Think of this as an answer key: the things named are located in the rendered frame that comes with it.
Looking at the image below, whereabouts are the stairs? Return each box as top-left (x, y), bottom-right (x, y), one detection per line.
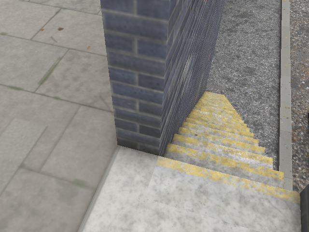
top-left (164, 91), bottom-right (284, 189)

